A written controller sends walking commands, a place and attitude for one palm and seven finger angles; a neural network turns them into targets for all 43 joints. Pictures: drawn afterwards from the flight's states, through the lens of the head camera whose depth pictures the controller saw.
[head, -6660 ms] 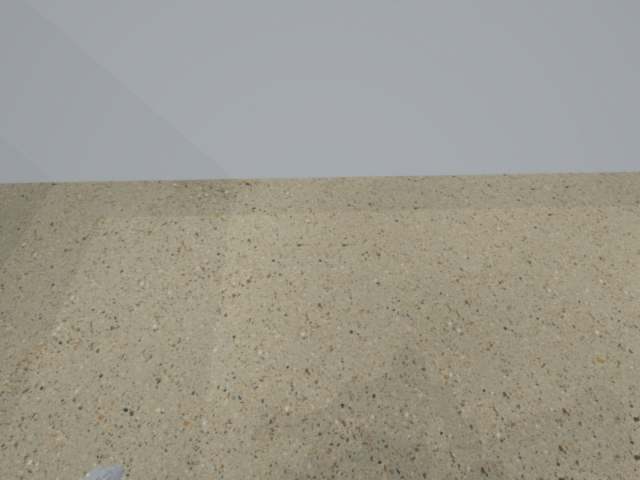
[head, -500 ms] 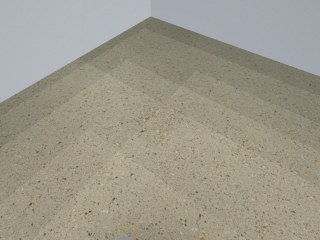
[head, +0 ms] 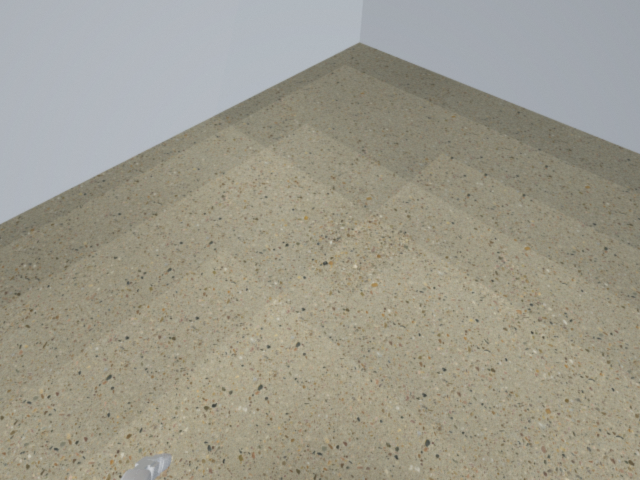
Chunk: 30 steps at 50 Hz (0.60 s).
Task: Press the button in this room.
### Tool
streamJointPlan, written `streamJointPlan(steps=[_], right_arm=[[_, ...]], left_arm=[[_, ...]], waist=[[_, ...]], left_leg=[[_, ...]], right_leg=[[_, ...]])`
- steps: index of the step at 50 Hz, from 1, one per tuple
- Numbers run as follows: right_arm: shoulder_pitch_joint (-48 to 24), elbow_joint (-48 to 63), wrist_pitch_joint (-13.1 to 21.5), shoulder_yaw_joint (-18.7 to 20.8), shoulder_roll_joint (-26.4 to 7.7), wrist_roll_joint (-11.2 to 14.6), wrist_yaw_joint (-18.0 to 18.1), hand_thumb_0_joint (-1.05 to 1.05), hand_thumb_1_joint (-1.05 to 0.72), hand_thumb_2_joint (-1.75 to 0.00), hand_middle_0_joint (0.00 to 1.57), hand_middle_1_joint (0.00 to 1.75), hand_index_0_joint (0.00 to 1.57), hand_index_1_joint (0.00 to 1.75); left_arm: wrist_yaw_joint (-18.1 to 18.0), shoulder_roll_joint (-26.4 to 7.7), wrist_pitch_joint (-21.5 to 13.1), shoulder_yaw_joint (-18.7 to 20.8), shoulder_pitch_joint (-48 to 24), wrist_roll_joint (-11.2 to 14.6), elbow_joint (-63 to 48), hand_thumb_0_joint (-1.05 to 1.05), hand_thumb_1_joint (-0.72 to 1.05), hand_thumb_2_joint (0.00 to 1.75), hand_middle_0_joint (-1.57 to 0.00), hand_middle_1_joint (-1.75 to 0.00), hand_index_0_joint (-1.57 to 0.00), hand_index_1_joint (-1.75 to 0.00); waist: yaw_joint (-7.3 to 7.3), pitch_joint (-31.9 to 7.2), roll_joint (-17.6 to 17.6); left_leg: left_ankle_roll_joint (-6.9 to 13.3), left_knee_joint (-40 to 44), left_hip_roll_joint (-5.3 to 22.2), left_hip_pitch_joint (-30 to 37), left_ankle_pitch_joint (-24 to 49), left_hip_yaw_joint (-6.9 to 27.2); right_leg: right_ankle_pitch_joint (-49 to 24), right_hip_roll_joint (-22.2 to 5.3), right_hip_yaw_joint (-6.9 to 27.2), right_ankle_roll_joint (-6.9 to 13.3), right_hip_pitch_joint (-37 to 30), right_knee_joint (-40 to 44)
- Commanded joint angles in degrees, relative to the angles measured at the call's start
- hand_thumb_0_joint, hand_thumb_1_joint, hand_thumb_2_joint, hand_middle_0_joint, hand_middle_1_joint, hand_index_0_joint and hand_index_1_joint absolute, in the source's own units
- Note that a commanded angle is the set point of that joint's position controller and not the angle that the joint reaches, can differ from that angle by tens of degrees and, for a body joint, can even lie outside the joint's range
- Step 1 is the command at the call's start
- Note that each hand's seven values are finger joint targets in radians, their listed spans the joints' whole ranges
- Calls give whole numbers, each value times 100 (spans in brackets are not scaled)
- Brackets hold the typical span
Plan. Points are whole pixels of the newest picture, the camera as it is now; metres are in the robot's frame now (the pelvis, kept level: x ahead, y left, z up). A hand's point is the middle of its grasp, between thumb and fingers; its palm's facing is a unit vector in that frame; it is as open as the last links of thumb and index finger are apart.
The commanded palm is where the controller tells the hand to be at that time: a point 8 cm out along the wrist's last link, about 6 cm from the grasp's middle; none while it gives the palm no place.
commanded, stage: turn or walk to find it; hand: left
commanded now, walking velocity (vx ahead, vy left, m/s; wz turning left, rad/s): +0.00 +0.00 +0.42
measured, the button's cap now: out of the picture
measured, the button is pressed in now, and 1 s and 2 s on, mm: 0 0 0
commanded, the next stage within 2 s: none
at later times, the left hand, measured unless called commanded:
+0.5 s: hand out of the picture -0.06 +0.21 -0.19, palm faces +0.30 -0.92 -0.24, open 7.4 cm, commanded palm none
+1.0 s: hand out of the picture -0.05 +0.18 -0.14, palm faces +0.46 -0.84 -0.28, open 7.4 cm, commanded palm none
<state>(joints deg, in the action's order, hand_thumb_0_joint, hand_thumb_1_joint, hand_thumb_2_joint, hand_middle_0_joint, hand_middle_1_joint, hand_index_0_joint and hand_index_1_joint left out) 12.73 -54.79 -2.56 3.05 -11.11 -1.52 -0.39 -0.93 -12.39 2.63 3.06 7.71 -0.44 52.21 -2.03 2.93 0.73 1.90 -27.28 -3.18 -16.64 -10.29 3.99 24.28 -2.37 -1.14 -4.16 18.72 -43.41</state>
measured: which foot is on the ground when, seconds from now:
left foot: down 0.00-0.06, up 0.08-0.46, down 0.48-0.90, up 0.92-1.00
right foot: up 0.00-0.04, down 0.06-0.48, up 0.50-0.88, down 0.90-1.00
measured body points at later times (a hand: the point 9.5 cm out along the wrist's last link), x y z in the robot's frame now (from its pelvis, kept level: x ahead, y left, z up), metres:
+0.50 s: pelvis -0.03 +0.00 -0.01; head -0.01 +0.02 +0.43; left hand -0.07 +0.26 -0.17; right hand +0.11 -0.24 -0.15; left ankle -0.07 +0.12 -0.74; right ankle -0.01 -0.13 -0.74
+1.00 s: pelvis -0.05 -0.04 +0.00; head -0.03 -0.06 +0.44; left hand -0.08 +0.23 -0.12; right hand +0.11 -0.24 -0.17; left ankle -0.10 +0.10 -0.68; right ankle +0.00 -0.12 -0.74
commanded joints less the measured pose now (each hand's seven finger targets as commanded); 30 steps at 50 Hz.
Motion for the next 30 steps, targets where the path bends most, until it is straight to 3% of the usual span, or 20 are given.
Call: streamJointPlan(steps=[1,2,3,4,5,6,7,8,12,16,18,21,22,23,24,25,26,27,29,30], right_arm=[[-93,447,115,311,-1061,49,65,0,-90,-90,20,30,20,30],[-33,484,112,289,-796,104,27,0,-90,-90,20,30,20,30],[-32,652,125,223,-490,104,10,0,-90,-90,20,30,20,30],[-153,637,46,306,-787,13,30,0,-90,-90,20,30,20,30],[-192,538,-27,338,-793,5,11,0,-90,-90,20,30,20,30],[-74,411,-61,340,-765,10,-25,0,-90,-90,20,30,20,30],[141,305,-84,334,-708,16,-55,0,-90,-90,20,30,20,30],[275,229,-89,309,-634,10,-68,0,-90,-90,20,30,20,30],[10,245,-95,281,-630,25,-69,0,-90,-90,20,30,20,30],[-403,320,-42,185,-534,60,-53,0,-90,-90,20,30,20,30],[-525,361,13,135,-505,97,-40,0,-90,-90,20,30,20,30],[-249,286,78,112,-546,113,-12,0,-90,-90,20,30,20,30],[-86,246,105,129,-620,109,-16,0,-90,-90,20,30,20,30],[166,206,166,187,-891,85,-20,0,-90,-90,20,30,20,30],[309,231,211,314,-1488,33,-3,0,-90,-90,20,30,20,30],[559,171,152,360,-1733,47,14,0,-90,-90,20,30,20,30],[583,85,185,333,-1585,34,86,0,-90,-90,20,30,20,30],[305,149,167,289,-1437,28,132,0,-90,-90,20,30,20,30],[-237,317,195,180,-1189,23,146,0,-90,-90,20,30,20,30],[-278,347,212,177,-1173,33,146,0,-90,-90,20,30,20,30]], left_arm=[[-80,-561,-196,145,733,10,-285,0,90,90,-20,-30,-20,-30],[-113,-917,-252,208,846,-51,-278,0,90,90,-20,-30,-20,-30],[-139,-1341,-276,291,796,-119,-333,0,90,90,-20,-30,-20,-30],[-145,-1330,-273,303,651,-68,-441,0,90,90,-20,-30,-20,-30],[-150,-1168,-266,275,356,-60,-479,0,90,90,-20,-30,-20,-30],[-132,-987,-278,214,100,-54,-498,0,90,90,-20,-30,-20,-30],[-135,-827,-277,165,-149,-54,-543,0,90,90,-20,-30,-20,-30],[-120,-757,-302,136,-171,-65,-546,0,90,90,-20,-30,-20,-30],[-117,-773,-318,151,336,-90,-339,0,90,90,-20,-30,-20,-30],[-100,-1043,-303,214,793,-127,-134,0,90,90,-20,-30,-20,-30],[-96,-1133,-285,259,898,-148,-55,0,90,90,-20,-30,-20,-30],[-83,-1203,-245,283,825,-123,11,0,90,90,-20,-30,-20,-30],[-78,-1157,-221,276,750,-86,38,0,90,90,-20,-30,-20,-30],[-65,-1027,-184,259,750,-32,-23,0,90,90,-20,-30,-20,-30],[-29,-657,-148,205,852,-9,-199,0,90,90,-20,-30,-20,-30],[-41,-531,-114,104,529,-60,-359,0,90,90,-20,-30,-20,-30],[-88,-556,-39,116,199,-64,-332,0,90,90,-20,-30,-20,-30],[-61,-618,-32,147,66,-48,-309,0,90,90,-20,-30,-20,-30],[17,-618,-58,170,308,-52,-122,0,90,90,-20,-30,-20,-30],[25,-610,-59,162,390,-49,-60,0,90,90,-20,-30,-20,-30]], waist=[[352,-721,538],[386,-779,-265],[409,-521,-1594],[455,-430,-1447],[292,-119,-1141],[130,87,-776],[-43,159,-623],[-63,163,-809],[181,144,-1019],[416,-126,-1077],[506,-243,-1301],[333,-510,-1301],[213,-545,-1125],[54,-752,-452],[10,-834,1248],[-158,-710,1422],[-237,-651,1616],[-143,-390,1479],[123,-165,967],[139,-226,868]], left_leg=[[397,292,1065,-193,796,1541],[57,-436,618,-1022,-49,1080],[-329,-1653,-138,-1882,-1714,14],[-330,-2773,75,-1715,-2160,153],[-322,-3495,169,-1621,-1920,220],[-346,-3932,273,-1607,-1556,142],[-390,-4109,356,-1548,-1287,54],[-453,-4201,381,-1513,-1076,-76],[-585,-3792,475,-1436,-1121,-291],[-614,-2548,482,-1143,-1584,-571],[-566,-1867,463,-843,-1737,-711],[-488,-660,335,-128,-1089,-946],[-436,50,371,410,-466,-920],[-305,604,720,1208,415,-577],[277,663,2128,2001,2273,1182],[849,742,2714,1591,2851,1447],[807,860,2461,1197,2440,1435],[805,871,2281,926,1959,1315],[648,888,1821,742,1812,779],[644,889,1745,783,1882,697]], right_leg=[[-1094,-1,-29,143,-1258,2057],[-930,-815,760,389,-1993,2645],[-1034,-2221,2061,1043,-1993,2943],[-1049,-2545,2121,1378,-1145,3075],[-917,-2245,1852,1362,-610,3098],[-1056,-1918,1315,1246,-417,2993],[-1280,-1694,847,1127,-324,2877],[-1567,-1507,450,1023,-389,2782],[-1899,-1571,249,1071,-673,2704],[-3084,-1721,102,1214,-1285,2306],[-3629,-1781,79,1241,-1410,2051],[-3903,-1678,-181,977,-1401,1539],[-3548,-1584,-374,764,-1112,1236],[-2801,-1369,-654,467,-527,563],[-264,-673,-930,51,947,-538],[1336,-467,-612,21,1149,-1382],[1127,-470,-152,37,1180,-1796],[793,-505,-40,47,1293,-2047],[126,-472,-54,11,1205,-2089],[22,-448,-61,-13,1121,-2007]])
